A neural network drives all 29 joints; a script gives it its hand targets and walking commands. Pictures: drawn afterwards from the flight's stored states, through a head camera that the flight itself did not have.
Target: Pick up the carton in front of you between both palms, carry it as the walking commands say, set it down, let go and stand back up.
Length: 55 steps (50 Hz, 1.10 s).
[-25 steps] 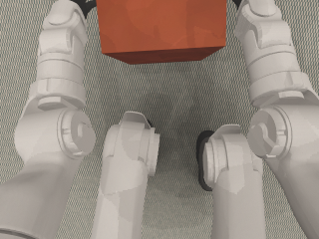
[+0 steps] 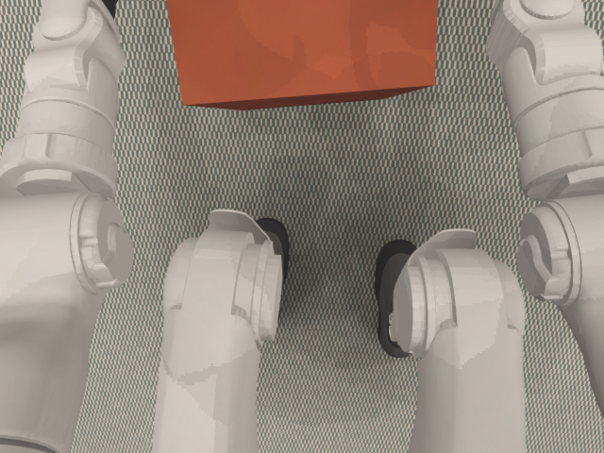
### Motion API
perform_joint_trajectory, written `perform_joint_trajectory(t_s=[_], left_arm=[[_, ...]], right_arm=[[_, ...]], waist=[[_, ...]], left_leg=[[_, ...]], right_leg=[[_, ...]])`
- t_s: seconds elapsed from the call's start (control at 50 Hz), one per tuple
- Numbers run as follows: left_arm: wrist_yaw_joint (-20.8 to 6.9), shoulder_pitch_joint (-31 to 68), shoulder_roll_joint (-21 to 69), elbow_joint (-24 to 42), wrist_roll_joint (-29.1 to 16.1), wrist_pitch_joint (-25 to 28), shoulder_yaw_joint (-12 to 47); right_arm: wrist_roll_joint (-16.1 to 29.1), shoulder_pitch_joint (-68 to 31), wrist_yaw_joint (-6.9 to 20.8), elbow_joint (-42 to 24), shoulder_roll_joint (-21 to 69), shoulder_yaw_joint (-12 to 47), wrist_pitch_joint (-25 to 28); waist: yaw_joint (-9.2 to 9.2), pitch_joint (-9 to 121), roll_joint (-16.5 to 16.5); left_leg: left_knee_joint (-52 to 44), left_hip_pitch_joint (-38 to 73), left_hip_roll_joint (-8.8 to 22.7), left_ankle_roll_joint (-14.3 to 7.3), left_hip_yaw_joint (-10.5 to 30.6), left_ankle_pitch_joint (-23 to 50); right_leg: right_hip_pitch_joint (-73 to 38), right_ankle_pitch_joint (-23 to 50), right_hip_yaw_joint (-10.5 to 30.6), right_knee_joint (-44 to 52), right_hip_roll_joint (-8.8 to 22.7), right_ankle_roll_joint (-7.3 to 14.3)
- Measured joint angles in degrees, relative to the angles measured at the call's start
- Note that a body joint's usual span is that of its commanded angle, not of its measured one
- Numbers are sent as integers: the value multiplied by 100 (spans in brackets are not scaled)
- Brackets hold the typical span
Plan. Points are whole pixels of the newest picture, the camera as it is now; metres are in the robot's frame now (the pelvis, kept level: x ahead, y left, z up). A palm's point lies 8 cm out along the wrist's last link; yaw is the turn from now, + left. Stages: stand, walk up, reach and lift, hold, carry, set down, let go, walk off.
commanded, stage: set down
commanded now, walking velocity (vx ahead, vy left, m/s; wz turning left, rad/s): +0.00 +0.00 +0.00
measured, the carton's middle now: (303, 3) +0.53 +0.08 -0.24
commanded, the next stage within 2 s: let go in 1.02 s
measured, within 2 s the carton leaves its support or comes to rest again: neither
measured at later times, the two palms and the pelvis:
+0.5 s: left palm out of the picture +0.52 +0.28 -0.01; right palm out of the picture +0.58 -0.10 -0.01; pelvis +0.00 +0.00 +0.10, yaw +1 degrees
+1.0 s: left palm out of the picture +0.52 +0.29 +0.15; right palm out of the picture +0.57 -0.11 +0.14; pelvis +0.03 +0.00 +0.24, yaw +2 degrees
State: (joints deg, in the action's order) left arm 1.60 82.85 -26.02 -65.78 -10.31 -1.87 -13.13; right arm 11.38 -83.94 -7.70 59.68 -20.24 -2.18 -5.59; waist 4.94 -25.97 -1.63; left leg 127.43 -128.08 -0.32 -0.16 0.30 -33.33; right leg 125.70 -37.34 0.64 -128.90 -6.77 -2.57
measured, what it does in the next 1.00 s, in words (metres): rises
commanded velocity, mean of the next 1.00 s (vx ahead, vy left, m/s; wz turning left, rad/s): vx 0.00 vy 0.00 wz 0.00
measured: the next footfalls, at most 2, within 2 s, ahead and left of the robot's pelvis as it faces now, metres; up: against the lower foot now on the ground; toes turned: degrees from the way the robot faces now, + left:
none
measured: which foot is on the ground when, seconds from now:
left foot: down 0.00-1.00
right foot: down 0.00-1.00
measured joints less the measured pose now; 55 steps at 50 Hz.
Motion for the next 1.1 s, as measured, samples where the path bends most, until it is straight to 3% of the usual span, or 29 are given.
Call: perform_joint_trajectory(t_s=[0.18,0.4,0.7,1.1], left_arm=[[99,-245,150,813,-121,-452,209],[29,-625,463,855,483,-687,-173],[-180,-1241,481,1562,528,-956,-405],[-493,-1816,744,1433,1113,-687,-745]], right_arm=[[-227,234,-179,-611,221,-315,-366],[-789,443,-4,-230,427,-1041,-471],[-853,1100,31,-1075,516,-977,-754],[-1315,1821,267,-1076,805,-1323,-527]], waist=[[6,630,-27],[-18,1881,-69],[-52,2489,-30],[-132,2864,-4]], left_leg=[[-396,86,-122,5,37,158],[-1706,444,-195,21,125,409],[-3293,1338,-198,17,143,691],[-5961,3342,-212,-1,238,1464]], right_leg=[[-164,64,-24,385,141,31],[-534,342,-12,1735,208,62],[-1381,684,101,3330,214,82],[-3377,1505,189,6039,304,104]])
